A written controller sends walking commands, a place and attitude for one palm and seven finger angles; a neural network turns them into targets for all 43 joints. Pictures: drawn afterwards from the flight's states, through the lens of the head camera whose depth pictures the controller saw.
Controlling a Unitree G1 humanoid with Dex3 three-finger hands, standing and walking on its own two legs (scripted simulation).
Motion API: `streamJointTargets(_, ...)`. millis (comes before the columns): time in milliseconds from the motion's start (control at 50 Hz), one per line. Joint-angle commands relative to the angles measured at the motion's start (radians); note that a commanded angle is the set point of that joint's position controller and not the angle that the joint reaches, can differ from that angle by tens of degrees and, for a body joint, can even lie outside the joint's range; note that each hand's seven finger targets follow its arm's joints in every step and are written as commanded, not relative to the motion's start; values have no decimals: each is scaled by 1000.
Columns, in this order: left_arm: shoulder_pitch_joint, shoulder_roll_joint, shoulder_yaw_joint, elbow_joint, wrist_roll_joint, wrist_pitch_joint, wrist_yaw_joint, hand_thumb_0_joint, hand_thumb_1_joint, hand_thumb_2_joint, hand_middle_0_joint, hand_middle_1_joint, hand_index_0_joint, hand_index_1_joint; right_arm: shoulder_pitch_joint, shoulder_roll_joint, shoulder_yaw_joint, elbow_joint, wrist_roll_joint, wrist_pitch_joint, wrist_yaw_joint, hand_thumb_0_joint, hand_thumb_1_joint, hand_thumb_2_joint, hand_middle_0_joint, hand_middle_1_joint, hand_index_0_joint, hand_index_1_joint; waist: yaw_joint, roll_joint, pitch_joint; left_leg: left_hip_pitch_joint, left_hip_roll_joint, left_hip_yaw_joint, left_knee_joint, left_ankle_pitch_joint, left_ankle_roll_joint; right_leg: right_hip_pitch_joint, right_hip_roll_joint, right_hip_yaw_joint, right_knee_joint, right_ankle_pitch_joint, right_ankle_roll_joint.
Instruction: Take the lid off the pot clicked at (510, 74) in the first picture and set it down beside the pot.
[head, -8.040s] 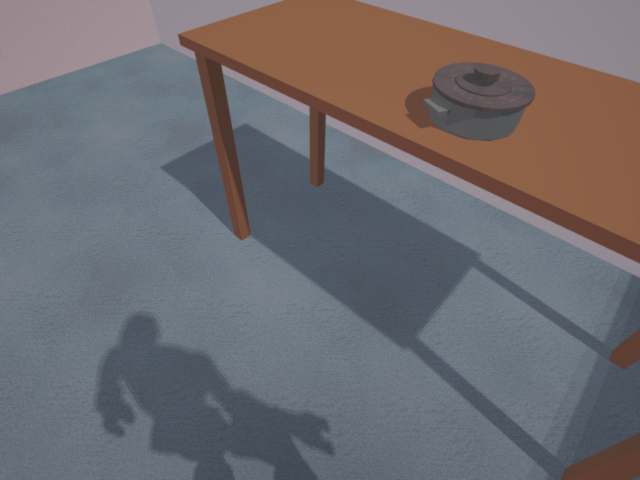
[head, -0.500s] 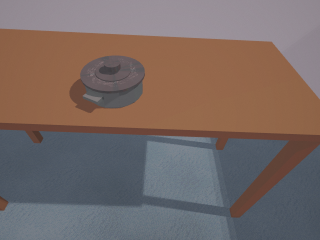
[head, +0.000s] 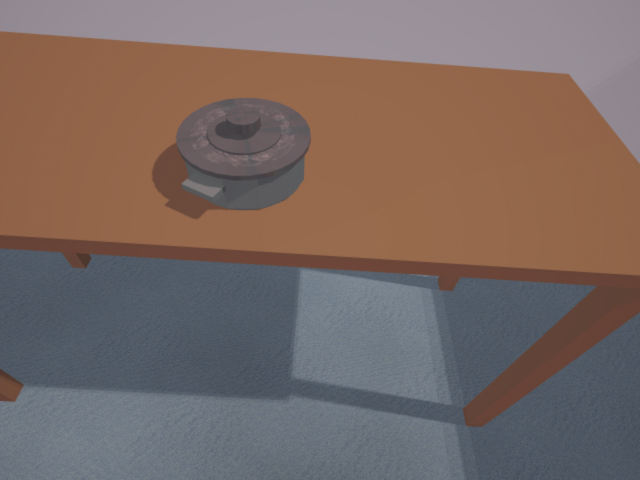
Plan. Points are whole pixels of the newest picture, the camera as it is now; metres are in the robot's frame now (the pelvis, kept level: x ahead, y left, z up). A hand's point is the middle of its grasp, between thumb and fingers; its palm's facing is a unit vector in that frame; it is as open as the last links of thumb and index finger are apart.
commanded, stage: look again from close up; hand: left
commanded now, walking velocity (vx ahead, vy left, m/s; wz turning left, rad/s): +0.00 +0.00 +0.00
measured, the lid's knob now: (243, 120) +0.54 +0.16 +0.16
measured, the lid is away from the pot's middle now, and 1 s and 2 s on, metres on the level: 0.00 0.00 0.00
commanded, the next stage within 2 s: lift the closed hand beside the body in 0.28 s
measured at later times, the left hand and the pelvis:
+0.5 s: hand out of the picture +0.12 +0.20 -0.11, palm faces +0.17 -0.95 -0.27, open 7.2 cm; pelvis +0.01 +0.01 +0.00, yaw +1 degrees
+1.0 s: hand (128, 455) +0.13 +0.19 +0.07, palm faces +0.36 -0.86 -0.36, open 3.1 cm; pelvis +0.00 -0.05 +0.00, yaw +3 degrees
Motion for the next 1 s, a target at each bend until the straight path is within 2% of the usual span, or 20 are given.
streamJointTargets(0,42,98,22,-32,-4,-14,8,0,900,900,-200,-300,-200,-300,23,-115,-19,-32,4,-20,-9,0,-900,-900,200,300,200,300,-10,37,-15,20,127,-130,-108,175,-7,-29,-69,63,-67,160,-50)
streamJointTargets(200,33,102,22,-29,-2,-11,5,0,900,900,-200,-300,-200,-300,3,-116,-19,-28,2,-17,-8,0,-900,-900,200,300,200,300,-8,49,-1,17,124,-132,-124,143,-9,-28,-72,66,-81,145,-50)
streamJointTargets(340,21,106,27,-34,-4,-11,3,0,900,900,-200,-300,-200,-300,13,-115,-21,-24,2,-22,-11,0,-900,-900,200,300,200,300,-5,51,-30,45,133,-135,-126,235,-5,-4,-68,50,-68,175,-46)
streamJointTargets(360,71,101,19,3,13,-27,42,0,900,900,-200,-300,-200,-300,7,-165,-22,-80,10,-29,-9,0,-900,-900,200,300,200,300,-10,124,-71,71,165,-112,29,620,-33,-12,-87,63,-32,371,-38)
streamJointTargets(380,-528,292,71,-1303,-86,-157,65,0,900,900,-244,-348,-244,-348,42,-233,-31,-393,60,-217,18,0,-900,-900,200,300,200,300,25,278,-532,318,66,-169,-113,610,-109,94,-15,-18,-10,341,-64)
streamJointTargets(400,-109,254,73,-1157,-13,-65,107,0,900,900,-288,-396,-288,-396,-42,-165,4,-365,54,-291,-22,0,-900,-900,200,300,200,300,41,439,-515,365,117,-151,-112,707,-138,20,-6,-15,17,185,-88)
streamJointTargets(440,180,46,8,-929,-36,74,143,0,900,900,-376,-492,-376,-492,-60,-149,-15,-294,71,-307,-12,0,-900,-900,200,300,200,300,31,315,-296,230,93,-150,-147,589,-147,7,1,-59,-15,130,-63)
streamJointTargets(460,199,-9,-39,-966,-25,78,139,0,900,900,-420,-540,-420,-540,-84,-142,-10,-353,50,-316,8,0,-900,-900,200,300,200,300,24,192,-151,157,86,-147,-171,501,-132,22,11,-81,-58,131,-64)
streamJointTargets(520,469,15,51,-821,-4,60,100,0,900,900,-552,-684,-552,-684,-117,-152,-68,-416,30,-266,34,0,-900,-900,200,300,200,300,51,-144,56,-30,88,-123,-169,353,-88,-5,18,-106,-104,144,-62)
streamJointTargets(540,586,40,111,-784,-10,50,89,0,900,900,-596,-732,-596,-732,-153,-151,-88,-449,38,-246,36,0,-900,-900,200,300,200,300,71,-180,66,-54,88,-105,-165,338,-79,13,17,-104,-111,159,-64)
streamJointTargets(580,509,75,117,-946,-14,1,55,0,900,900,-684,-828,-684,-828,-174,-155,-77,-537,40,-224,41,0,-900,-900,200,300,200,300,64,-163,80,-83,65,-81,-168,216,-79,-4,22,-92,-97,95,-59)
streamJointTargets(640,264,233,218,-1351,-27,-88,58,0,900,900,-816,-972,-816,-972,-185,-151,-53,-634,38,-235,17,0,-900,-900,200,300,200,300,46,67,-22,-16,54,-64,-178,47,-63,2,17,-58,-122,36,-50)
streamJointTargets(660,192,232,208,-1463,-27,-108,62,0,900,900,-860,-1020,-860,-1020,-171,-143,-38,-650,31,-243,5,0,-900,-900,200,300,200,300,37,172,-68,13,45,-63,-179,28,-56,15,16,-43,-124,35,-52)
streamJointTargets(680,201,225,211,-1469,-28,-110,68,0,900,900,-904,-1068,-904,-1068,-151,-129,-29,-645,25,-250,-6,0,-900,-900,200,300,200,300,33,183,-73,26,46,-69,-175,19,-53,11,18,-40,-124,31,-54)
streamJointTargets(720,221,172,178,-1428,-35,-98,70,0,900,900,-992,-1164,-992,-1164,-125,-127,-21,-641,20,-245,-18,0,-900,-900,200,300,200,300,16,168,-55,49,40,-64,-159,27,-45,-16,26,-41,-141,32,-51)
streamJointTargets(760,256,130,153,-1404,-40,-98,60,0,900,900,-1080,-1260,-1080,-1260,-121,-134,-24,-648,17,-235,-23,0,-900,-900,200,300,200,300,0,86,-36,53,31,-48,-128,34,-38,-53,33,-48,-164,20,-40)
streamJointTargets(800,281,125,146,-1425,-41,-103,50,0,900,900,-1168,-1356,-1168,-1356,-124,-139,-29,-654,14,-232,-28,0,-900,-900,200,300,200,300,5,45,-28,63,29,-43,-120,39,-30,-60,29,-46,-170,13,-35)
streamJointTargets(860,271,210,229,-1567,-48,-127,52,0,900,900,-1300,-1500,-1300,-1500,-143,-143,-30,-669,9,-238,-37,0,-900,-900,200,300,200,300,26,51,-95,94,20,-33,-103,91,-24,-20,22,-34,-182,47,-34)
streamJointTargets(940,338,276,332,-1619,-52,-129,63,0,900,900,-1300,-1500,-1300,-1500,-170,-128,-27,-652,5,-243,-47,0,-900,-900,200,300,200,300,53,89,-105,112,23,-28,-98,169,-28,19,20,-30,-176,130,-36)
streamJointTargets(980,357,235,297,-1610,-55,-127,55,0,900,900,-1300,-1500,-1300,-1500,-174,-117,-21,-647,9,-241,-50,0,-900,-900,200,300,200,300,51,91,-51,103,26,-30,-105,178,-26,14,19,-30,-178,146,-35)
